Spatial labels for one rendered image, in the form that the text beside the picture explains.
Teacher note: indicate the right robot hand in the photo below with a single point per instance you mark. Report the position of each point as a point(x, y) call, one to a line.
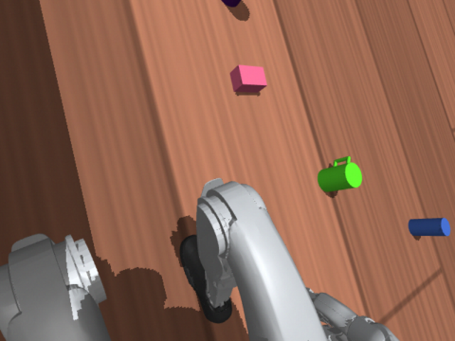
point(332, 312)

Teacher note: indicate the right robot foot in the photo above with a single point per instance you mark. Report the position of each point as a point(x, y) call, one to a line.
point(195, 274)

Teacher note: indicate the right robot arm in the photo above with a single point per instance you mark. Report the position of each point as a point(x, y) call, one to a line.
point(364, 328)

